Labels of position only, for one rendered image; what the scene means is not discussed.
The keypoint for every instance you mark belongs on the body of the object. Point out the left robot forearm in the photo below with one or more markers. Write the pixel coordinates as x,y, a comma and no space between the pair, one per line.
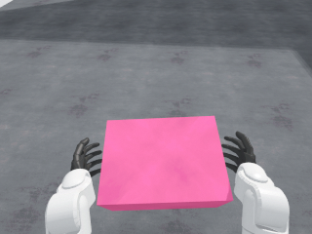
68,211

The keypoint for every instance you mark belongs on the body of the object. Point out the robot right hand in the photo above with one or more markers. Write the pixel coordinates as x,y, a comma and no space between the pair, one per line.
245,151

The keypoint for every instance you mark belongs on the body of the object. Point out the robot left hand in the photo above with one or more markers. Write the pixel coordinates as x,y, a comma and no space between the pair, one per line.
80,158

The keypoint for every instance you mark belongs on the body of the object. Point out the carton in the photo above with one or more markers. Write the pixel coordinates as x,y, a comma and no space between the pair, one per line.
163,164

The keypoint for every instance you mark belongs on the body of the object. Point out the right robot forearm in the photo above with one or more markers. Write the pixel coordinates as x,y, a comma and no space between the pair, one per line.
266,208

